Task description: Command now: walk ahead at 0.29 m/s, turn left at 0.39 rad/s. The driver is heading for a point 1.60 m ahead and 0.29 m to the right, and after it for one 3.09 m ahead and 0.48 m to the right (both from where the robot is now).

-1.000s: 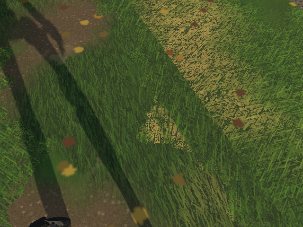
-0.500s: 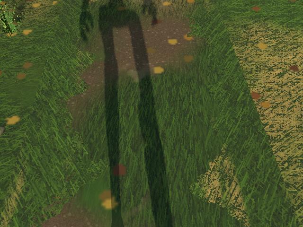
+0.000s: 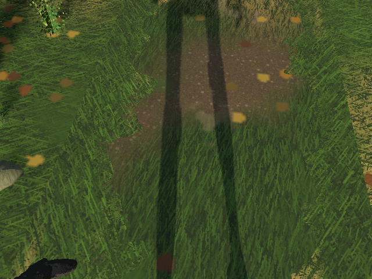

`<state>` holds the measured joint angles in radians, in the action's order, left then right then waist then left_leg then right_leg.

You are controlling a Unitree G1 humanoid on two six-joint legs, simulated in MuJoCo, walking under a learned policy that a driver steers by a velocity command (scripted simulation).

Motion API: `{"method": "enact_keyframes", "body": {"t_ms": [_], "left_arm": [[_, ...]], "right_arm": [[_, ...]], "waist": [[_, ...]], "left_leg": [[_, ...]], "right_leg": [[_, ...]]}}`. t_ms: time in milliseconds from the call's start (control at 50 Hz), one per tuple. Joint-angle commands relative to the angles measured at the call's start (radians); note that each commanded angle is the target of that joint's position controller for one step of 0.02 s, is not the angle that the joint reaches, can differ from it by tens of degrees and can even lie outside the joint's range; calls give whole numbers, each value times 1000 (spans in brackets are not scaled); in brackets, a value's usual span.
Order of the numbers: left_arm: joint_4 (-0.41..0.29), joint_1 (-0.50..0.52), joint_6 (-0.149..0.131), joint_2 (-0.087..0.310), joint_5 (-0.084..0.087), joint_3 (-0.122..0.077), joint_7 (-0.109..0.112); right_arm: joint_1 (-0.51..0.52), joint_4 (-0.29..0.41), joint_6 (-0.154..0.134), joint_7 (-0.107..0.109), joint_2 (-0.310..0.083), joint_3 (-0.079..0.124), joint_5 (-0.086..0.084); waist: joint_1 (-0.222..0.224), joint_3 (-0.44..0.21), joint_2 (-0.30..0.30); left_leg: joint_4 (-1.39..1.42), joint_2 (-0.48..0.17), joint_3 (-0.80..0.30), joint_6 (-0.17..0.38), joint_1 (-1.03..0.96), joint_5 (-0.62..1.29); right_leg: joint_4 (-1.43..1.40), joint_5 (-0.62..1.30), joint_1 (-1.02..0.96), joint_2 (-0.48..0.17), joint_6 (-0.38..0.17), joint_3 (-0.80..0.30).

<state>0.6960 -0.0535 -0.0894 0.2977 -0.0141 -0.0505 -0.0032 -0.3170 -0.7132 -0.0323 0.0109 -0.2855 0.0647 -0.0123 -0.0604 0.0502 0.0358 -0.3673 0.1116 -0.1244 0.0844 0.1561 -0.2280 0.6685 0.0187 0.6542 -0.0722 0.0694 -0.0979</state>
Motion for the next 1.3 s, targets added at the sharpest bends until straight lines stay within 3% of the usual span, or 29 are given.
{"method": "enact_keyframes", "body": {"t_ms": [20,80,120,140,160,180,200,240,280,340,460,520,540,560,580,600,660,760,880,940,960,980,1000,1020,1040,1080,1120,1180,1300], "left_arm": [[-64,54,-16,59,7,-11,-15],[-46,-3,-27,92,-4,-25,-28],[-10,-111,-39,121,-19,-35,-26],[-16,-153,-41,172,-37,-39,-24],[5,-182,-25,130,-33,-28,-26],[5,-187,-9,86,9,-16,-33],[-3,-139,6,87,27,-16,-35],[-27,-78,34,132,24,-28,-29],[-34,-52,55,140,12,-35,-16],[-41,-64,74,140,13,-46,2],[-53,-71,107,152,28,-63,23],[-59,-67,127,146,40,-63,33],[-59,-92,129,118,39,-54,35],[-92,-75,122,84,40,-47,33],[-85,-103,109,134,29,-64,31],[-58,-145,109,176,28,-82,28],[-12,-203,141,134,29,-79,35],[-93,-79,142,87,43,-52,19],[-115,-86,145,82,30,-39,1],[-80,-165,144,85,24,-42,-4],[-80,-187,144,133,22,-51,4],[-101,-168,147,202,6,-55,20],[-94,-160,128,108,-23,-27,12],[-74,-153,110,88,-24,-21,5],[-47,-175,101,141,-6,-44,5],[-21,-178,85,154,17,-46,15],[-5,-180,64,113,11,-36,26],[14,-185,31,88,4,-35,33],[52,-190,13,132,12,-58,26]], "right_arm": [[-23,35,1,17,-154,41,-4],[-5,23,3,22,-124,31,9],[17,28,-2,19,-92,20,17],[-68,35,-9,16,-58,6,36],[-207,-3,-8,12,-47,-4,27],[-182,-5,3,7,-124,8,27],[-84,10,20,10,-148,19,15],[44,42,51,23,-155,30,15],[50,46,61,35,-112,24,13],[46,33,52,45,-74,17,16],[101,43,29,28,-80,19,11],[56,27,9,13,-89,28,9],[32,30,7,17,-139,41,20],[42,33,15,21,-232,62,51],[102,57,12,19,-210,57,80],[164,84,7,24,-153,39,71],[222,94,5,32,-101,19,24],[128,69,32,42,-134,32,31],[139,54,39,15,-187,50,6],[140,24,35,11,-159,37,-22],[90,7,26,6,-114,21,-1],[70,31,13,-10,-24,-15,59],[144,35,18,0,-75,0,37],[148,21,26,0,-123,12,11],[154,14,32,0,-145,24,-1],[158,-2,44,7,-166,39,-7],[147,-13,32,8,-146,41,-19],[137,-24,8,7,-111,39,-16],[166,2,3,-18,-67,19,-7]], "waist": [[-6,-87,-137],[26,-110,-154],[78,-165,-111],[48,-284,38],[26,-389,223],[42,-377,162],[56,-281,95],[67,-151,22],[44,-111,63],[47,-154,111],[67,-154,121],[31,-138,110],[31,-144,45],[56,-97,-218],[60,-92,-295],[87,-93,-217],[95,-72,-147],[16,-85,-196],[17,-118,-224],[74,-116,-188],[61,-167,-78],[19,-205,224],[88,-215,169],[87,-174,117],[106,-134,135],[116,-33,134],[105,9,120],[98,4,82],[102,20,62]], "left_leg": [[20,-199,-109,96,58,429],[-90,-250,-163,76,-58,465],[-258,-175,-113,24,-45,502],[-468,-95,-70,-27,92,226],[-709,-30,-11,-106,264,-365],[-769,-60,-29,-131,309,-441],[-818,-85,-22,-150,372,-393],[-807,-98,12,-156,421,-321],[-653,-103,29,-147,337,-277],[-505,-75,50,-151,252,-233],[-300,-64,32,-139,173,-114],[-64,-72,55,-97,30,18],[8,-191,-32,-52,-58,13],[90,-382,-267,70,-49,2],[122,-502,-388,162,28,112],[98,-477,-318,159,46,182],[41,-368,-108,93,1,305],[31,-373,-13,133,-136,393],[-7,-403,25,147,-77,469],[-101,-363,67,66,2,398],[-198,-307,128,-20,111,226],[-383,-203,209,-124,316,-283],[-476,-196,114,-156,307,-427],[-537,-202,103,-160,317,-393],[-607,-184,125,-156,407,-348],[-677,-195,81,-140,512,-226],[-691,-180,53,-127,560,-120],[-638,-184,22,-118,605,-8],[-462,-221,70,-130,551,76]], "right_leg": [[-110,123,-196,80,-11,62],[-172,66,-218,66,-67,41],[-250,302,-411,41,-122,48],[-167,672,-666,-108,-217,-124],[-183,750,-843,-286,-391,-375],[-242,493,-799,-275,-402,-472],[-272,231,-726,-239,-370,-451],[-343,-41,-551,-184,-325,-402],[-390,-142,-421,-108,-277,-322],[-393,-155,-399,-65,-275,-287],[-395,-293,-371,-59,-268,-366],[-340,-327,-311,-11,-214,-365],[-255,-420,-230,36,-165,-320],[-45,-538,-61,180,-106,-119],[221,-609,-51,186,-65,-51],[366,-565,-65,154,-45,-67],[542,-445,-23,134,9,-35],[364,-398,-3,73,59,44],[55,-427,-255,76,7,129],[-319,-136,-473,98,-72,140],[-334,74,-651,6,-105,13],[-265,485,-779,-241,-219,-233],[-297,384,-624,-305,-366,-249],[-350,126,-600,-249,-357,-200],[-400,-162,-629,-214,-325,-197],[-492,-509,-600,-204,-285,-213],[-544,-537,-609,-197,-263,-180],[-564,-422,-669,-203,-250,-96],[-593,-309,-629,-232,-261,46]]}}
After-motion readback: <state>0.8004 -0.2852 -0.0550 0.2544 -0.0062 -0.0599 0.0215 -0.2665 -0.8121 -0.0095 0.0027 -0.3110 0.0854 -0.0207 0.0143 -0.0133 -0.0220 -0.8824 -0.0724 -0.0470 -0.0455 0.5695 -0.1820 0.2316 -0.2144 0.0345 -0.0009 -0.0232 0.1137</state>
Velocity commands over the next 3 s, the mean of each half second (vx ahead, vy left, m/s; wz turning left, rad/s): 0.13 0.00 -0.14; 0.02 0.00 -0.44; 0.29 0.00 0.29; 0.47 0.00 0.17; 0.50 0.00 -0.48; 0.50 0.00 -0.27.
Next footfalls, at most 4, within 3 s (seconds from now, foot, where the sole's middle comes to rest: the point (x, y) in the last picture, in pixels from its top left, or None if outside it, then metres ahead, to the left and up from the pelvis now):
0.12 right None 0.26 -0.13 -0.78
0.54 left None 0.23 0.09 -0.78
0.96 right None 0.13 -0.15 -0.78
1.52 left None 0.42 0.08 -0.78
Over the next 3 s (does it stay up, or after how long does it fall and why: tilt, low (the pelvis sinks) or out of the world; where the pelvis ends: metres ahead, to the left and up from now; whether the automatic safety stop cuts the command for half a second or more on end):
stays up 1.10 -0.14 -0.02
